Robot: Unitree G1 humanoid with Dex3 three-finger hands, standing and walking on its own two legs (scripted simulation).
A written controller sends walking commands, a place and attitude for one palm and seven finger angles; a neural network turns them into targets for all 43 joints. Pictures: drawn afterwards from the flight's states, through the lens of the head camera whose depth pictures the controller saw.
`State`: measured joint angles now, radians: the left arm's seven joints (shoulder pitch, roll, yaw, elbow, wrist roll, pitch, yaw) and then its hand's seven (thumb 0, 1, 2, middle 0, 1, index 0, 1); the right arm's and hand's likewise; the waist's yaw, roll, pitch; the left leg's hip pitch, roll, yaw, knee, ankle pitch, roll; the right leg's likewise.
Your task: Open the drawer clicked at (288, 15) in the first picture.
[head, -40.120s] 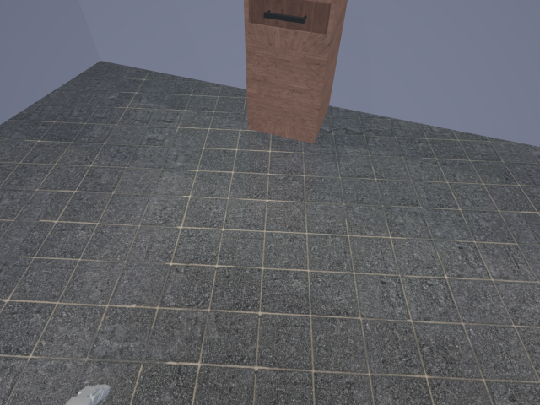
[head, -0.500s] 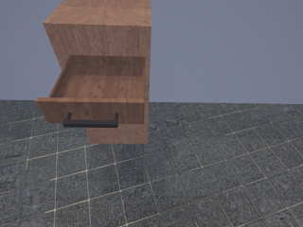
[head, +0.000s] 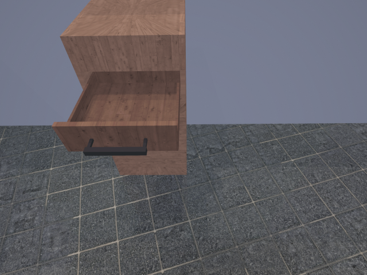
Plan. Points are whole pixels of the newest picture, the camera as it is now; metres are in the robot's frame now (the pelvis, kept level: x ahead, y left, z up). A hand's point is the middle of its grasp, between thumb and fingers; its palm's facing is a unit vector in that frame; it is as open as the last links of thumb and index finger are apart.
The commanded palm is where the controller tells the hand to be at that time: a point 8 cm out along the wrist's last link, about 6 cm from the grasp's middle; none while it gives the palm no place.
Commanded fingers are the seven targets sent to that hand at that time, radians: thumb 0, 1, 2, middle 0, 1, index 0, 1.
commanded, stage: let the arm hang, fingers relaxed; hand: left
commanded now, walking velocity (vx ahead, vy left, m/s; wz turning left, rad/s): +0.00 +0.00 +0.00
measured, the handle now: (116, 146) +0.50 +0.24 -0.07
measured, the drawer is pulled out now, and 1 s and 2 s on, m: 0.30 0.30 0.30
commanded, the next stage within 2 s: look to check the result in 0.32 s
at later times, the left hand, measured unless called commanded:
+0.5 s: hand out of the picture +0.00 +0.16 -0.18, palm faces +0.02 -0.98 -0.18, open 7.4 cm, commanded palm none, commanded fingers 0.00 0.90 0.90 -0.20 -0.30 -0.20 -0.30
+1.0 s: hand out of the picture +0.03 +0.16 -0.18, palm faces +0.02 -0.98 -0.20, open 7.3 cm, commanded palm none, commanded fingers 0.00 0.90 0.90 -0.20 -0.30 -0.20 -0.30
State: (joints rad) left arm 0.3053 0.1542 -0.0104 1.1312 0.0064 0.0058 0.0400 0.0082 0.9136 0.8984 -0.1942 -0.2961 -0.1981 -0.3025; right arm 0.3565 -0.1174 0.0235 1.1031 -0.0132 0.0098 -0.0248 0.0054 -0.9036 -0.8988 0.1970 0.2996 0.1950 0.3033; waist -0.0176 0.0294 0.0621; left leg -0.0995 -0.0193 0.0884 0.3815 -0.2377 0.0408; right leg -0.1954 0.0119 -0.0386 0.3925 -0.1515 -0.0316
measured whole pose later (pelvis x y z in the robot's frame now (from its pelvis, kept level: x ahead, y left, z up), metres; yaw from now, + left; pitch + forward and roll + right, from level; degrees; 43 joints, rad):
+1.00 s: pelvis +0.03 -0.01 +0.00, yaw +0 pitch -1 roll +0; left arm 0.27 0.13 0.01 1.13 0.01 -0.01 0.04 0.01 0.92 0.90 -0.19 -0.30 -0.20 -0.30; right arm 0.32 -0.12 0.01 1.12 -0.01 0.00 -0.05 0.00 -0.90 -0.90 0.20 0.30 0.19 0.30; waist -0.02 0.01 0.07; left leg -0.07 0.00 0.08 0.36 -0.27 0.02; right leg -0.17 0.04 -0.05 0.38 -0.19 -0.05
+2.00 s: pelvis +0.04 -0.02 +0.00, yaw +0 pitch -1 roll +0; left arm 0.25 0.15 0.01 1.13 0.01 -0.01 0.04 0.01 0.92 0.90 -0.20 -0.30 -0.20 -0.30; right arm 0.30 -0.13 0.00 1.12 -0.02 0.00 -0.05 0.00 -0.90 -0.90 0.20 0.30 0.19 0.30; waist -0.02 0.02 0.07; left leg -0.05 0.02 0.08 0.34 -0.27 0.00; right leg -0.16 0.05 -0.04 0.37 -0.20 -0.06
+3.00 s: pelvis +0.03 -0.02 +0.00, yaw +0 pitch -1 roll +0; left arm 0.19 0.20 0.02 1.12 0.01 -0.01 0.03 0.01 0.91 0.90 -0.20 -0.30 -0.20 -0.30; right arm 0.25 -0.20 0.00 1.11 -0.02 0.00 -0.04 0.00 -0.90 -0.90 0.20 0.30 0.20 0.30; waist -0.02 0.02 0.07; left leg -0.05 0.02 0.08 0.32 -0.25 0.00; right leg -0.15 0.05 -0.04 0.33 -0.17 -0.06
